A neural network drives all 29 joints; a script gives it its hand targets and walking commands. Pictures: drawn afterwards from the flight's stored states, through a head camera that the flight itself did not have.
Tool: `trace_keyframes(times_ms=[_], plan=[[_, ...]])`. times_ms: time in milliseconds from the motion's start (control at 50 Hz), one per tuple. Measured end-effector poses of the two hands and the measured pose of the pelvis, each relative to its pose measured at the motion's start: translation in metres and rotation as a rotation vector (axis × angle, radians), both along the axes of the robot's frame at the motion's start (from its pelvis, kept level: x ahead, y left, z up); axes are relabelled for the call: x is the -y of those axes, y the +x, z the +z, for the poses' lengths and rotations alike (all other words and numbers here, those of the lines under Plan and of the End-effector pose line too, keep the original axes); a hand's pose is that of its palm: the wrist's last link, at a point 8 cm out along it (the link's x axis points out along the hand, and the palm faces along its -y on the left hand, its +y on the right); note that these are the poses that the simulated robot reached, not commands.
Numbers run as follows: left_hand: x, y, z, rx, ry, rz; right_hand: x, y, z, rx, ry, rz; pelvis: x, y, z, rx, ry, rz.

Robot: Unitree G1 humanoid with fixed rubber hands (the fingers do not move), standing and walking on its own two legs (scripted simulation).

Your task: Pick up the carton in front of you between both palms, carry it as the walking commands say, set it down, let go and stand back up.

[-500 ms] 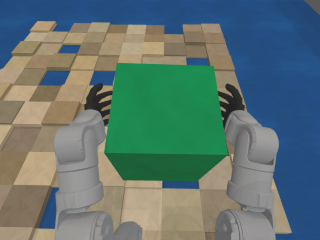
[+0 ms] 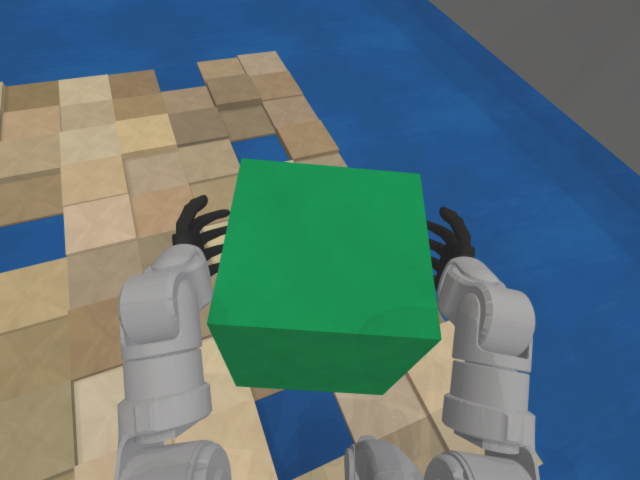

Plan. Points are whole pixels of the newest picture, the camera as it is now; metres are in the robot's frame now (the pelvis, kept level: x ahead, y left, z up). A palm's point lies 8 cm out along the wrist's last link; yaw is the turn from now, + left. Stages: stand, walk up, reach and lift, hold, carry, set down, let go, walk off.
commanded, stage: carry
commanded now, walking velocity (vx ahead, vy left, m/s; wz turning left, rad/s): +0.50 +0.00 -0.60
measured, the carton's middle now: (319, 289) +0.34 +0.00 +0.03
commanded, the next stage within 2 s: none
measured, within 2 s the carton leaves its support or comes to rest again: neither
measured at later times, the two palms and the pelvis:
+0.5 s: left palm (233, 140) +0.55 +0.13 +0.08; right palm (424, 141) +0.58 -0.17 +0.08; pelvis +0.33 -0.04 -0.01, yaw +3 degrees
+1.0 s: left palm (196, 38) +0.88 +0.24 +0.06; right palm (339, 31) +0.95 -0.06 +0.07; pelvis +0.63 +0.03 -0.03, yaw +13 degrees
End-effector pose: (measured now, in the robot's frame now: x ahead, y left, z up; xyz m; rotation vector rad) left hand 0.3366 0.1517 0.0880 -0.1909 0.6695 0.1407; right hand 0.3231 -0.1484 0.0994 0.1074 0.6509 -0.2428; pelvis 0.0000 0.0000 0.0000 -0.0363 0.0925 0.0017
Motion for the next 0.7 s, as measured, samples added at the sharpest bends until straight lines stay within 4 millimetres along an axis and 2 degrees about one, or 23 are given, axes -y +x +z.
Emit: trace_keyframes(times_ms=[80, 160, 220, 280, 360, 440, 500, 600, 700], plan=[[0.022, 0.051, -0.001, 0.020, 0.007, -0.057, 0.021, 0.034, -0.003, 0.019, 0.008, -0.060, -0.001, 0.052, 0.001, 0.000, -0.002, -0.054], [0.047, 0.099, -0.008, 0.051, 0.015, -0.098, 0.044, 0.072, -0.011, 0.051, 0.014, -0.090, 0.008, 0.113, -0.011, 0.014, 0.003, -0.094], [0.063, 0.134, -0.016, 0.079, 0.067, -0.131, 0.060, 0.105, -0.024, 0.072, 0.012, -0.085, 0.021, 0.162, -0.029, 0.042, 0.014, -0.084], [0.067, 0.157, -0.026, 0.030, 0.113, -0.140, 0.064, 0.131, -0.040, 0.021, 0.028, -0.069, 0.028, 0.198, -0.029, 0.054, 0.002, -0.063], [0.054, 0.172, -0.028, -0.043, 0.130, -0.085, 0.053, 0.168, -0.041, -0.051, 0.013, 0.016, 0.036, 0.243, -0.016, 0.046, 0.027, -0.023], [0.036, 0.194, -0.016, -0.026, 0.135, 0.003, 0.036, 0.217, -0.029, -0.029, 0.011, 0.106, 0.039, 0.293, -0.008, 0.035, 0.049, 0.013], [0.023, 0.218, -0.007, 0.005, 0.134, 0.061, 0.022, 0.256, -0.020, 0.006, 0.009, 0.161, 0.037, 0.333, -0.007, 0.034, 0.056, 0.046], [-0.001, 0.273, -0.001, 0.050, 0.136, 0.123, -0.003, 0.328, -0.016, 0.055, 0.010, 0.218, 0.025, 0.405, -0.017, 0.041, 0.055, 0.103], [-0.029, 0.347, -0.015, 0.083, 0.139, 0.150, -0.033, 0.409, -0.029, 0.090, 0.009, 0.244, 0.001, 0.484, -0.044, 0.073, 0.053, 0.132]])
